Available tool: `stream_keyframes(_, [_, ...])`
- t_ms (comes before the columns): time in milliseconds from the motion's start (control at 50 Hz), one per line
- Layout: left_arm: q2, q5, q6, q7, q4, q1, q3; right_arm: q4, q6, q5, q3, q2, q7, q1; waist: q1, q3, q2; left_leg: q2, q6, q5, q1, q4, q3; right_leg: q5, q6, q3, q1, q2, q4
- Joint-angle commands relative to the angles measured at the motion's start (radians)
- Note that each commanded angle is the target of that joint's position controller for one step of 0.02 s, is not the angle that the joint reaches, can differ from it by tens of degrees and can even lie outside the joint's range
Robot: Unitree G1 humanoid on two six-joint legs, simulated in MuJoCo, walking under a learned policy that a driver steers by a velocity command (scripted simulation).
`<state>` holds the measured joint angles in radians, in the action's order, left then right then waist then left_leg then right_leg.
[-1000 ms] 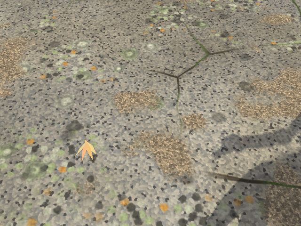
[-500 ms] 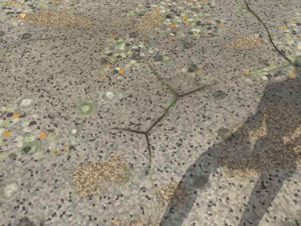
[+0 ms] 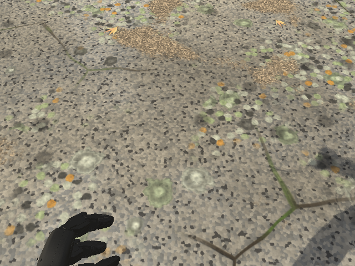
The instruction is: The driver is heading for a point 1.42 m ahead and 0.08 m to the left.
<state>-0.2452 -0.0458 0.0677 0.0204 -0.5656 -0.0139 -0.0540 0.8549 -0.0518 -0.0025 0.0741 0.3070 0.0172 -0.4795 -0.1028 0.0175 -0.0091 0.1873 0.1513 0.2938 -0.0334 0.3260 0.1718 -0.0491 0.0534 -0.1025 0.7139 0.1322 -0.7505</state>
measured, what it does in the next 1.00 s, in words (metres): walks ahead: right foot, then left foot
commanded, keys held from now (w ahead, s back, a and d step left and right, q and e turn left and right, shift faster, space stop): q+shift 0.20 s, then shift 0.32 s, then e+shift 0.48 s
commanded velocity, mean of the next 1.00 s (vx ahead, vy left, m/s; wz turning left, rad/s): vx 0.20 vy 0.00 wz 0.14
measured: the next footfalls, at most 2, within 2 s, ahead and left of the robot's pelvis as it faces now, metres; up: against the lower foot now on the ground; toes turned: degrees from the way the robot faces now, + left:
right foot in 0.12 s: +0.33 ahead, -0.16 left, +0.00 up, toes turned +10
left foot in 0.52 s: +0.35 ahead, +0.10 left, +0.00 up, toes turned +20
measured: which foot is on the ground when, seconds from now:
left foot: down 0.00-0.12, up 0.14-0.50, down 0.52-0.88, up 0.90-1.00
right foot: up 0.00-0.10, down 0.12-0.52, up 0.54-0.88, down 0.90-1.00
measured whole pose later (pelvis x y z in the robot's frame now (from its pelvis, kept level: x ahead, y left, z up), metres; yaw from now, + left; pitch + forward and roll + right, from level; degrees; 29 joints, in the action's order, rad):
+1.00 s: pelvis +0.27 -0.06 -0.01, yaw +4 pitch +0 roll +2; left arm -0.29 -0.02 -0.07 0.01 -0.71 0.31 0.07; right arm 0.70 0.06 0.02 0.06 0.29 -0.04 -0.14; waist 0.02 0.04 0.04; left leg -0.01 -0.04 0.43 -0.52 0.99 0.00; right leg -0.32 -0.08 -0.03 0.27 -0.06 -0.59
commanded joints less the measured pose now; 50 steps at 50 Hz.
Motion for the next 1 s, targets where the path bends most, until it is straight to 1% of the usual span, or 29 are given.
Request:
stream_keyframes(20, [-0.083, 0.012, 0.016, -0.009, 0.067, -0.068, 0.024, -0.062, -0.006, -0.007, 0.055, 0.185, -0.002, 0.011, 0.000, 0.031, 0.051, -0.151, 0.049, -0.672, -0.203, -0.010, 0.160, 0.138, -0.012, 0.130, -0.288, -0.141, 0.175])
stream_keyframes(60, [-0.129, 0.003, 0.030, -0.029, 0.049, 0.009, 0.043, -0.065, 0.001, -0.004, 0.061, 0.195, -0.016, 0.011, 0.030, -0.046, 0.067, -0.130, -0.023, -0.807, -0.120, 0.160, 0.193, 0.109, -0.028, 0.097, -0.417, -0.199, 0.273])
stream_keyframes(80, [-0.166, 0.008, 0.039, -0.040, 0.025, 0.110, 0.058, -0.079, -0.002, -0.003, 0.067, 0.215, -0.020, 0.053, 0.093, -0.101, 0.081, -0.117, -0.056, -0.812, -0.119, 0.303, 0.205, 0.143, -0.038, 0.074, -0.533, -0.191, 0.314])
stream_keyframes(100, [-0.209, 0.007, 0.052, -0.049, -0.021, 0.289, 0.076, -0.105, -0.008, -0.011, 0.065, 0.202, -0.019, 0.120, 0.195, -0.180, 0.074, -0.082, -0.088, -0.694, -0.190, 0.524, 0.185, 0.246, -0.060, 0.028, -0.726, -0.114, 0.340])
stream_keyframes(120, [-0.268, -0.013, 0.058, -0.056, -0.052, 0.447, 0.092, -0.144, -0.010, -0.024, 0.035, 0.075, -0.024, 0.108, 0.218, -0.319, -0.071, -0.028, -0.106, 0.006, -0.362, 0.828, 0.073, 0.556, -0.099, -0.135, -0.989, 0.155, 0.235])
stream_keyframes(140, [-0.306, -0.025, 0.042, -0.040, -0.032, 0.459, 0.108, -0.191, 0.000, -0.065, 0.016, 0.042, -0.047, -0.062, 0.137, -0.564, -0.289, 0.015, -0.134, 0.468, -0.569, 1.134, -0.025, 0.927, -0.248, -0.481, -1.247, 0.509, 0.132])
stream_keyframes(160, [-0.265, -0.002, 0.026, -0.044, -0.016, 0.377, 0.125, -0.166, 0.018, -0.017, 0.023, 0.125, -0.055, -0.033, 0.154, -0.602, -0.203, -0.090, -0.126, 0.287, -0.619, 1.206, -0.053, 0.703, -0.295, -0.508, -1.159, 0.439, 0.192])
stream_keyframes(180, [-0.149, 0.006, 0.018, -0.051, -0.002, 0.306, 0.093, -0.173, 0.030, 0.007, 0.034, 0.151, -0.045, 0.087, 0.162, -0.445, -0.125, -0.127, -0.138, 0.177, -0.640, 1.134, -0.082, 0.577, -0.258, -0.325, -0.999, 0.330, 0.236])
stream_keyframes(200, [-0.088, 0.005, 0.009, -0.053, -0.021, 0.279, 0.073, -0.185, 0.043, 0.021, 0.037, 0.145, -0.028, 0.150, 0.152, -0.298, -0.093, -0.152, -0.153, 0.140, -0.672, 1.074, -0.101, 0.507, -0.218, -0.199, -0.882, 0.254, 0.269])
stream_keyframes(240, [-0.104, 0.017, 0.005, -0.058, -0.064, 0.302, 0.078, -0.208, 0.079, 0.038, 0.025, 0.093, 0.008, 0.187, 0.135, -0.147, -0.153, -0.176, -0.174, 0.150, -0.635, 1.001, -0.094, 0.547, -0.213, -0.088, -0.686, 0.195, 0.337])
stream_keyframes(280, [-0.131, 0.022, 0.014, -0.045, -0.090, 0.302, 0.093, -0.224, 0.097, 0.035, 0.010, 0.044, 0.019, 0.177, 0.091, -0.118, -0.137, -0.166, -0.173, 0.141, -0.587, 0.922, -0.101, 0.575, -0.237, -0.044, -0.586, 0.194, 0.383])
stream_keyframes(360, [-0.159, 0.021, 0.019, -0.029, -0.099, 0.222, 0.107, -0.257, 0.101, 0.038, -0.011, 0.030, 0.029, 0.215, 0.037, -0.117, -0.142, -0.186, -0.143, -0.069, -0.437, 0.632, -0.126, 0.507, -0.209, 0.105, -0.441, 0.160, 0.428])
stream_keyframes(440, [-0.190, 0.031, 0.001, -0.014, -0.119, 0.249, 0.123, -0.268, 0.091, 0.031, -0.020, 0.047, 0.034, 0.297, 0.072, -0.091, -0.159, -0.164, -0.134, -0.139, -0.282, 0.382, -0.171, 0.344, -0.168, 0.169, -0.416, 0.130, 0.402])
stream_keyframes(500, [-0.190, 0.035, -0.030, -0.017, -0.142, 0.320, 0.129, -0.251, 0.055, 0.044, -0.016, 0.057, 0.026, 0.281, 0.083, -0.094, -0.070, -0.143, -0.105, -0.200, -0.143, 0.161, -0.170, 0.131, -0.119, 0.198, -0.430, 0.081, 0.232])
stream_keyframes(520, [-0.158, 0.017, -0.041, -0.018, -0.150, 0.408, 0.122, -0.254, 0.038, 0.052, -0.010, 0.100, 0.018, 0.261, 0.098, -0.124, 0.074, -0.267, -0.087, -0.458, -0.055, 0.107, -0.043, -0.084, -0.077, 0.243, -0.383, 0.026, 0.086])
stream_keyframes(540, [-0.059, 0.009, -0.058, -0.015, -0.130, 0.511, 0.093, -0.293, 0.032, 0.050, -0.020, 0.136, 0.007, 0.271, 0.153, -0.188, 0.285, -0.565, 0.010, -0.924, 0.054, 0.125, 0.257, -0.641, -0.027, 0.239, -0.255, -0.065, -0.118])
stream_keyframes(560, [-0.088, 0.034, -0.095, -0.024, -0.162, 0.481, 0.089, -0.278, 0.042, 0.011, -0.030, 0.085, -0.019, 0.243, 0.064, -0.295, 0.238, -0.580, 0.124, -0.770, -0.026, 0.070, 0.224, -0.628, -0.030, 0.124, -0.334, -0.085, -0.146])
stream_keyframes(600, [-0.116, 0.053, -0.115, -0.023, -0.150, 0.378, 0.099, -0.251, 0.058, 0.025, -0.051, 0.044, -0.040, 0.351, 0.113, -0.107, 0.201, -0.474, 0.073, -0.471, -0.187, -0.011, 0.105, -0.531, -0.039, 0.077, -0.337, -0.096, -0.123])
stream_keyframes(660, [-0.160, 0.035, -0.118, -0.019, -0.185, 0.419, 0.129, -0.239, 0.068, 0.020, -0.031, 0.083, -0.056, 0.360, 0.138, -0.086, 0.164, -0.442, 0.063, -0.570, -0.201, 0.010, -0.017, -0.462, -0.039, 0.115, -0.349, -0.133, -0.232])
stream_keyframes(700, [-0.126, 0.039, -0.120, -0.015, -0.173, 0.395, 0.129, -0.234, 0.067, 0.018, -0.029, 0.064, -0.060, 0.352, 0.135, -0.105, 0.114, -0.464, 0.076, -0.553, -0.172, 0.021, -0.044, -0.452, -0.040, 0.114, -0.328, -0.122, -0.262])
stream_keyframes(760, [-0.087, 0.041, -0.129, -0.005, -0.144, 0.342, 0.123, -0.231, 0.070, 0.031, -0.023, 0.044, -0.062, 0.367, 0.121, -0.093, 0.146, -0.462, 0.062, -0.410, -0.179, 0.028, -0.097, -0.428, -0.046, 0.137, -0.342, -0.111, -0.161])
stream_keyframes(820, [-0.090, 0.044, -0.134, 0.008, -0.118, 0.328, 0.127, -0.223, 0.075, 0.035, -0.007, 0.063, -0.059, 0.362, 0.113, -0.106, 0.178, -0.486, 0.046, -0.344, -0.183, 0.056, -0.119, -0.409, -0.066, 0.163, -0.401, -0.115, -0.041])
stream_keyframes(860, [-0.085, 0.043, -0.129, 0.015, -0.124, 0.377, 0.130, -0.221, 0.080, 0.024, 0.007, 0.086, -0.060, 0.386, 0.151, -0.114, 0.144, -0.476, -0.012, -0.270, -0.233, 0.134, -0.172, -0.304, -0.097, 0.196, -0.516, -0.137, 0.141])
stream_keyframes(880, [-0.108, 0.033, -0.121, 0.015, -0.130, 0.395, 0.137, -0.209, 0.085, 0.023, 0.012, 0.081, -0.058, 0.360, 0.160, -0.076, 0.056, -0.434, -0.082, -0.119, -0.319, 0.248, -0.228, -0.235, -0.122, 0.115, -0.571, -0.132, 0.280])
stream_keyframes(900, [-0.212, 0.018, -0.110, 0.004, -0.110, 0.382, 0.159, -0.216, 0.097, 0.028, 0.005, 0.032, -0.053, 0.304, 0.130, -0.016, -0.222, -0.303, -0.179, 0.180, -0.520, 0.509, -0.335, -0.127, -0.179, -0.257, -0.595, 0.092, 0.458])
stream_keyframes(920, [-0.336, 0.015, -0.113, -0.003, -0.094, 0.415, 0.193, -0.293, 0.106, 0.027, -0.007, 0.020, -0.063, 0.426, 0.178, 0.048, -0.302, -0.149, -0.206, 0.372, -0.684, 0.642, -0.221, 0.152, -0.314, -0.532, -0.517, 0.244, 0.500])
stream_keyframes(940, [-0.308, 0.012, -0.117, -0.014, -0.099, 0.422, 0.194, -0.294, 0.107, 0.028, -0.011, 0.021, -0.066, 0.450, 0.173, 0.047, -0.192, -0.183, -0.199, 0.320, -0.675, 0.755, -0.129, 0.109, -0.349, -0.477, -0.507, 0.215, 0.496])
stream_keyframes(960, [-0.261, 0.025, -0.122, -0.022, -0.091, 0.362, 0.182, -0.277, 0.102, 0.018, -0.006, 0.040, -0.061, 0.431, 0.136, 0.060, -0.124, -0.202, -0.192, 0.204, -0.666, 0.767, -0.105, 0.030, -0.323, -0.374, -0.492, 0.142, 0.476])
stream_keyframes(1000, [-0.220, 0.040, -0.127, -0.026, -0.059, 0.251, 0.174, -0.242, 0.086, 0.033, 0.004, 0.069, -0.050, 0.381, 0.099, 0.018, -0.113, -0.200, -0.192, 0.063, -0.644, 0.772, -0.115, 0.089, -0.262, -0.270, -0.534, 0.032, 0.434])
